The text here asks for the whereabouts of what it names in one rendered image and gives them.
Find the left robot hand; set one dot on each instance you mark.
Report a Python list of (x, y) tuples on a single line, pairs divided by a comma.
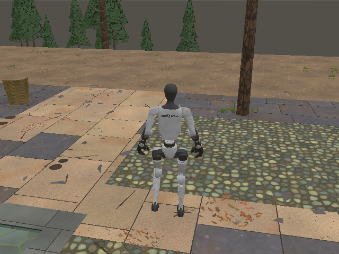
[(140, 151)]

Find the right robot hand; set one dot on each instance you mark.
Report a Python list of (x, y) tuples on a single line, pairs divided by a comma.
[(200, 150)]

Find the left robot upper arm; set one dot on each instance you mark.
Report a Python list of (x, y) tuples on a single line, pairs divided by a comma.
[(150, 120)]

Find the left robot forearm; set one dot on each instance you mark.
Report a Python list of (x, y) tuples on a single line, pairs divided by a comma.
[(143, 139)]

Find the right robot forearm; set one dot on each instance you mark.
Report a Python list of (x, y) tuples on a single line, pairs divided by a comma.
[(196, 140)]

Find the robot left foot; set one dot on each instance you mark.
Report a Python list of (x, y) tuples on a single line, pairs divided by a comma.
[(155, 207)]

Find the left robot thigh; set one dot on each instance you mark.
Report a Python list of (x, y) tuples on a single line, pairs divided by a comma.
[(157, 154)]

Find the right robot upper arm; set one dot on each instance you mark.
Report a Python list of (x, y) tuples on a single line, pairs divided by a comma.
[(189, 120)]

